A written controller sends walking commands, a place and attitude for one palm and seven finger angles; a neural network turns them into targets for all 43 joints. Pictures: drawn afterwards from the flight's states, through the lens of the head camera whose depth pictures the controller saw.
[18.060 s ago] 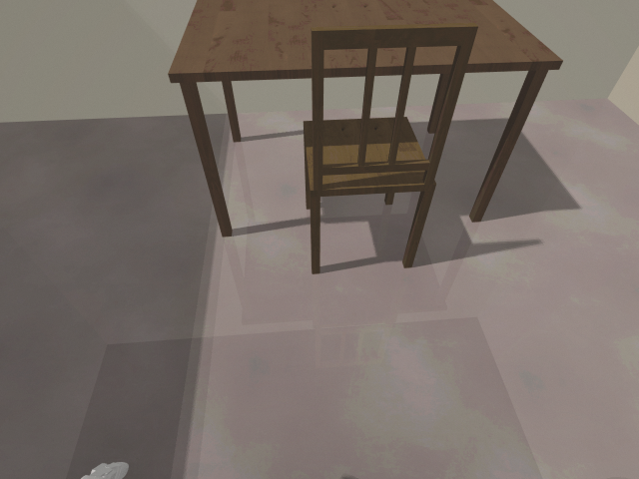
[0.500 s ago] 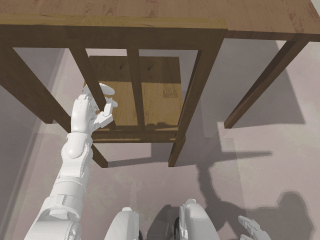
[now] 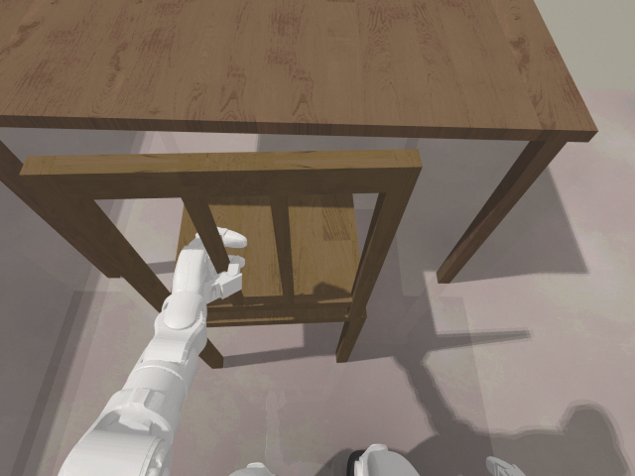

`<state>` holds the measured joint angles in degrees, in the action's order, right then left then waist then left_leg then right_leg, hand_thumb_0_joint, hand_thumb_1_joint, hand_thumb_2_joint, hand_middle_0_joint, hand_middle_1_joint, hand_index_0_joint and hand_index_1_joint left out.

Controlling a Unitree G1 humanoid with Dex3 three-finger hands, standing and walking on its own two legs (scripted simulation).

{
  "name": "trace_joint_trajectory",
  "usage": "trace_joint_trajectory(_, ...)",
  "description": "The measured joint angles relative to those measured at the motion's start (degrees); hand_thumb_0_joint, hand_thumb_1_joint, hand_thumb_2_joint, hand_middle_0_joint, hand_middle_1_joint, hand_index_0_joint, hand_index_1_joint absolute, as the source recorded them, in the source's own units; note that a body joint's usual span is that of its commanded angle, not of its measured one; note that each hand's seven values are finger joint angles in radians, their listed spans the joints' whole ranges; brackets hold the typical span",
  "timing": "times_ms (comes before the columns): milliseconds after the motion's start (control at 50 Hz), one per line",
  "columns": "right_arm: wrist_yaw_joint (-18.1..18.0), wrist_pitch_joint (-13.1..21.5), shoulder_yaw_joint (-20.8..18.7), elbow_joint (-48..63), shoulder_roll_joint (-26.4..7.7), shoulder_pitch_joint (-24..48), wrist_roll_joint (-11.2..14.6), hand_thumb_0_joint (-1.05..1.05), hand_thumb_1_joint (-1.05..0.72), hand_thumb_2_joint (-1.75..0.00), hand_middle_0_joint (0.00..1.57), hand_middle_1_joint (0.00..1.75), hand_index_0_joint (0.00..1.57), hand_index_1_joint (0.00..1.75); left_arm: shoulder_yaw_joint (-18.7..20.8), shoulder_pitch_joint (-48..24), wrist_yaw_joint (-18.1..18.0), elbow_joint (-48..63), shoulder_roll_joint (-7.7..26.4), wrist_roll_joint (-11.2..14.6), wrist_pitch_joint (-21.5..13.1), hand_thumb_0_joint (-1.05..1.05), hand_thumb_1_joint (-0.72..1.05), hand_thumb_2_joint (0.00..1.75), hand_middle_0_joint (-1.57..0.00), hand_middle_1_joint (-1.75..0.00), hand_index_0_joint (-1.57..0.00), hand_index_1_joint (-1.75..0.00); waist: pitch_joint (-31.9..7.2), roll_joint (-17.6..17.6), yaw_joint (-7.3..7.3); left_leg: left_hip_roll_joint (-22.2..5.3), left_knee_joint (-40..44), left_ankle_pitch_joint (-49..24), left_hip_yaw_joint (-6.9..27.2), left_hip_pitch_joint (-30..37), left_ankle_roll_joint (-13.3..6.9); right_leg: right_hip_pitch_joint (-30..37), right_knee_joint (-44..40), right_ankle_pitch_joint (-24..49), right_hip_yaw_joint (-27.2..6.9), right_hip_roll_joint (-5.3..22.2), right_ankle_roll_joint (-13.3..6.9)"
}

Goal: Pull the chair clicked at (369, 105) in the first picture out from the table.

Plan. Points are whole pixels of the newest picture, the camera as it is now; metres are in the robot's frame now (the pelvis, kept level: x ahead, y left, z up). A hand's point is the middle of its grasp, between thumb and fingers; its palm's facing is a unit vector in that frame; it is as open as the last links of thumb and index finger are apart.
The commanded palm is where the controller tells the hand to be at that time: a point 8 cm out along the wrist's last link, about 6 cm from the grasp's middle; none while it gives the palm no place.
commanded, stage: step backward, pulling the chair out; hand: left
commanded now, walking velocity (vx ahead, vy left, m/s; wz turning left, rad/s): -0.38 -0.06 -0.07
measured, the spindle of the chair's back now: (220, 260) +0.41 +0.14 -0.05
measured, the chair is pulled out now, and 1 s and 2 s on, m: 0.05 0.18 0.30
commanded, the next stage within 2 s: none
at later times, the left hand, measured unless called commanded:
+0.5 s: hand (245, 324) +0.31 +0.09 -0.05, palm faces -0.06 -0.99 -0.14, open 5.1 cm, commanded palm +0.30 +0.15 -0.05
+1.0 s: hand (240, 374) +0.25 +0.10 -0.05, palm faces -0.05 -0.98 -0.20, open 5.2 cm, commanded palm +0.24 +0.15 -0.05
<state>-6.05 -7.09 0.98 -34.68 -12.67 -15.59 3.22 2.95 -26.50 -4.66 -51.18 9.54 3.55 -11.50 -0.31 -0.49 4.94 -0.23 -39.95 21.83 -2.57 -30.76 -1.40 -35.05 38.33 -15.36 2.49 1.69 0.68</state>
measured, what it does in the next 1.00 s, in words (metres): shifts its weight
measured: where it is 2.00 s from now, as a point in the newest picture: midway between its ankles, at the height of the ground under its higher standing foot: outside the picture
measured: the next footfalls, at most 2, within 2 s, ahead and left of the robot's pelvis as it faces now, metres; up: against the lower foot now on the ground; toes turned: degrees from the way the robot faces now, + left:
right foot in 1.28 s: -0.05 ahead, -0.14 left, +0.00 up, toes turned -5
left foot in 1.54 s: -0.06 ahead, +0.13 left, +0.00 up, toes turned -2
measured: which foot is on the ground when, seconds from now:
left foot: down 0.00-1.00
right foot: down 0.00-1.00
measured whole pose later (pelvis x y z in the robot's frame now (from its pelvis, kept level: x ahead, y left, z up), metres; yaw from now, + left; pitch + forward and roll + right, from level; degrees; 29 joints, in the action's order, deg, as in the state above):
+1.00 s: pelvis -0.11 -0.01 +0.00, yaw -2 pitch +2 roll +2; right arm -7.1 0.0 0.3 -41.7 -12.8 -11.2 3.2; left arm 0.1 -26.6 -5.7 -58.3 8.5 2.6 -13.4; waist 7.1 -0.5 2.7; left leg -0.1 -39.9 18.8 -5.4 -27.6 0.0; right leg -30.0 38.5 -10.6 -0.1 2.5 0.0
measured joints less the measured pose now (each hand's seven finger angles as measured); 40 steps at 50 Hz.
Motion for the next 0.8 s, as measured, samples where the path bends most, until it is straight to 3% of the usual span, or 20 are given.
trace_joint_trajectory(180, -0.32, -0.32, -2.44, -2.46, -1.94, 0.80, -0.42, 0.01, -0.90, -0.90, 0.20, 0.30, 0.20, 0.30, -1.28, -1.86, 0.82, -4.70, 0.77, -0.73, -0.19, 0.05, 0.75, 0.79, -0.33, -1.14, -0.49, -1.45, 2.96, 0.09, 0.30, -0.65, 5.67, -3.04, -1.39, 5.47, -0.19, 5.67, -7.29, 4.87, -1.12, -0.98, -0.02)
trace_joint_trajectory(300, -0.21, -0.58, -2.25, -1.84, -1.17, 1.89, -0.46, 0.01, -0.90, -0.90, 0.20, 0.30, 0.20, 0.30, -0.76, 0.70, 0.52, -2.06, 1.05, -0.07, -0.03, 0.05, 0.75, 0.78, -0.33, -1.14, -0.49, -1.45, 4.37, 0.40, 0.55, -0.67, 6.92, -4.40, -2.95, 6.71, -0.15, 6.52, -8.76, 6.03, -2.55, -1.12, 0.09)
trace_joint_trajectory(400, -0.43, -0.34, -1.52, -2.15, -0.06, 2.84, -0.16, 0.01, -0.90, -0.90, 0.20, 0.30, 0.20, 0.30, -1.02, 2.01, 0.33, -1.48, 0.67, 0.38, -0.09, 0.04, 0.74, 0.78, -0.33, -1.13, -0.50, -1.45, 5.05, 0.48, -0.05, -0.73, 7.19, -5.53, -3.53, 7.08, 0.08, 6.39, -8.40, 6.94, -3.09, -1.22, -0.18)
trace_joint_trajectory(640, -0.97, 3.98, -1.68, -5.42, -1.73, 4.38, 0.90, 0.01, -0.90, -0.90, 0.21, 0.30, 0.20, 0.30, -2.80, 1.59, -0.63, -5.42, -1.98, 0.71, -1.89, 0.04, 0.74, 0.79, -0.33, -1.12, -0.50, -1.45, 6.00, -0.43, -1.48, -0.07, 6.11, -5.95, -2.62, 6.16, 1.10, 6.47, -8.76, 9.64, -2.29, -0.41, -0.74)
trace_joint_trajectory(700, -1.17, 5.23, -1.85, -6.02, -2.92, 3.76, 0.92, 0.01, -0.90, -0.90, 0.21, 0.30, 0.20, 0.30, -3.75, 1.53, -0.79, -6.04, -2.58, 0.02, -2.28, 0.04, 0.73, 0.78, -0.33, -1.12, -0.50, -1.45, 6.03, -0.37, -1.55, 0.25, 7.99, -9.76, -2.83, 6.65, 0.51, 6.91, -9.90, 10.91, -2.20, 0.05, -0.26)
trace_joint_trajectory(740, -1.43, 5.74, -1.83, -6.15, -3.23, 3.25, 1.01, 0.01, -0.90, -0.90, 0.20, 0.30, 0.20, 0.30, -4.66, 1.74, -0.74, -6.09, -2.47, -0.26, -2.41, 0.03, 0.73, 0.78, -0.32, -1.13, -0.50, -1.45, 5.98, 0.11, -2.01, 0.42, 7.98, -10.59, -3.40, 6.78, -0.45, 6.43, -8.77, 9.72, -2.49, 0.31, -0.06)
trace_joint_trajectory(800, -1.88, 6.13, -1.58, -5.64, -2.97, 2.62, 0.85, 0.01, -0.90, -0.90, 0.20, 0.30, 0.20, 0.30, -5.19, 2.14, -0.64, -5.82, -2.23, -0.24, -2.15, 0.03, 0.73, 0.78, -0.32, -1.13, -0.50, -1.45, 6.03, 0.38, -2.54, 0.29, 7.43, -10.00, -4.13, 6.85, -1.06, 4.86, -4.04, 2.40, -2.64, 0.55, -0.55)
